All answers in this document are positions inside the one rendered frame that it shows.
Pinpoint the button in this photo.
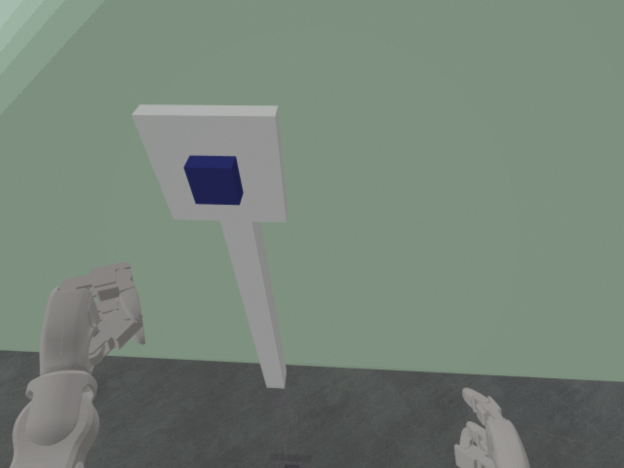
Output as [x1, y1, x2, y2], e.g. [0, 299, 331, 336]
[184, 155, 244, 205]

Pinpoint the right robot hand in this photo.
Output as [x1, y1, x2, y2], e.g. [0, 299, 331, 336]
[454, 388, 530, 468]

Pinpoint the panel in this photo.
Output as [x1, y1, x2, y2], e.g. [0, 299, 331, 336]
[132, 104, 289, 389]

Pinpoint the robot left forearm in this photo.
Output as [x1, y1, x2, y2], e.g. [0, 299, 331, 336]
[10, 370, 99, 468]

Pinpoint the left robot hand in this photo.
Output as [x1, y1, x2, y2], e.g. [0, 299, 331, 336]
[39, 261, 145, 376]

